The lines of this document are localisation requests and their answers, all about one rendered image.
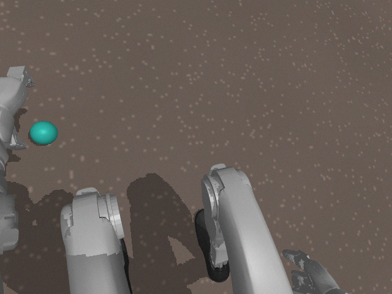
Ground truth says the left robot arm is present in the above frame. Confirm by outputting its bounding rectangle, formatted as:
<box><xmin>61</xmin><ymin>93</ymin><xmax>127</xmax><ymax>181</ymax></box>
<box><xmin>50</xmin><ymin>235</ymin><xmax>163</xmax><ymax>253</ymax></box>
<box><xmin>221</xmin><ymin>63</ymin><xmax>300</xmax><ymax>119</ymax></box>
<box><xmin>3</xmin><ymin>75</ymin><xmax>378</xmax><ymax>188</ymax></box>
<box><xmin>0</xmin><ymin>107</ymin><xmax>19</xmax><ymax>294</ymax></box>

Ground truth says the ball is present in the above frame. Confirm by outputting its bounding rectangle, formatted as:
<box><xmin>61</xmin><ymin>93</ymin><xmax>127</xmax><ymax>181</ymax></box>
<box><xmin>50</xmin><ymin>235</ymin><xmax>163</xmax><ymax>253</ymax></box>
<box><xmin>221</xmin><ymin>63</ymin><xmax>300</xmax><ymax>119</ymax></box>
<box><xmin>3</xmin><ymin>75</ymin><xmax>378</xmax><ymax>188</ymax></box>
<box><xmin>30</xmin><ymin>121</ymin><xmax>58</xmax><ymax>145</ymax></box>

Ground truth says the right robot foot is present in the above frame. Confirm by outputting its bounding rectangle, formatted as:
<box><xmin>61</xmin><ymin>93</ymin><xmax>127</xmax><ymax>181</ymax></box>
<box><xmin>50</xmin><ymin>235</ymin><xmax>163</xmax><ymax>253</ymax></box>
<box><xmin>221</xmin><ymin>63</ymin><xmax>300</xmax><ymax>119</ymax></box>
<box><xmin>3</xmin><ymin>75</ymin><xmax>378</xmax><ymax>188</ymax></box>
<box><xmin>195</xmin><ymin>209</ymin><xmax>230</xmax><ymax>282</ymax></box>

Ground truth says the left robot hand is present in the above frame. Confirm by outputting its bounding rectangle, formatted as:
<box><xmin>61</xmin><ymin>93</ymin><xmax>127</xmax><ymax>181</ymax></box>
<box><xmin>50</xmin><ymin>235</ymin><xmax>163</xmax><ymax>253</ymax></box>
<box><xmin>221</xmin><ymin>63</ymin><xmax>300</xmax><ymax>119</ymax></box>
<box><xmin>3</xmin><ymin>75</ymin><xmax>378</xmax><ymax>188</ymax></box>
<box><xmin>0</xmin><ymin>66</ymin><xmax>35</xmax><ymax>150</ymax></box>

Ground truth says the right robot hand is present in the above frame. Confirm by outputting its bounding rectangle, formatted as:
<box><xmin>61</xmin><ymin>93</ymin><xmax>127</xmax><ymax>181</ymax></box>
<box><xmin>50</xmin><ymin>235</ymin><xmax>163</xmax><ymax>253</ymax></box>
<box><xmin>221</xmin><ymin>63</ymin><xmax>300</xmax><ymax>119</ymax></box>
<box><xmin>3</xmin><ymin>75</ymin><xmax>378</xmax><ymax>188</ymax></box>
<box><xmin>282</xmin><ymin>249</ymin><xmax>340</xmax><ymax>294</ymax></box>

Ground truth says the left robot foot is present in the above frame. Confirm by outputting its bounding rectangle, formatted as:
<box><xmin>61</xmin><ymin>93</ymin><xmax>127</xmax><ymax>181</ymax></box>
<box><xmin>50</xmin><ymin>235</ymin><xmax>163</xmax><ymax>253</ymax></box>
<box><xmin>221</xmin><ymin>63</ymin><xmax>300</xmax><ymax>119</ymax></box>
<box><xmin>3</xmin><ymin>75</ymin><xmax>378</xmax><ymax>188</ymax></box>
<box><xmin>120</xmin><ymin>239</ymin><xmax>133</xmax><ymax>294</ymax></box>

